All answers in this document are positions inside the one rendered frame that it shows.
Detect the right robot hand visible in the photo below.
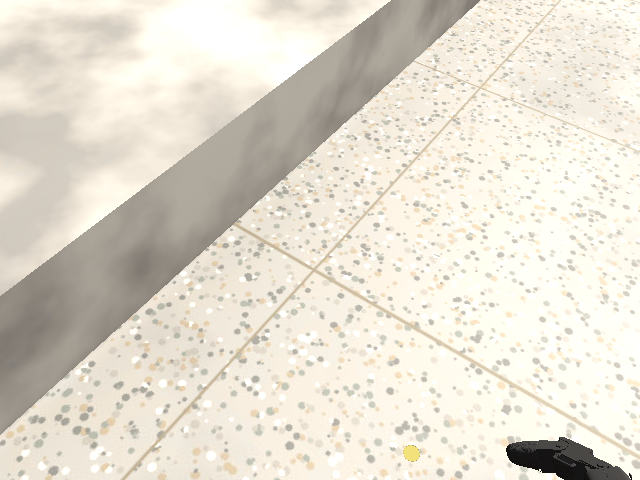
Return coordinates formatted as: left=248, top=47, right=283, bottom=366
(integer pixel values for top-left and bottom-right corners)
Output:
left=506, top=437, right=632, bottom=480

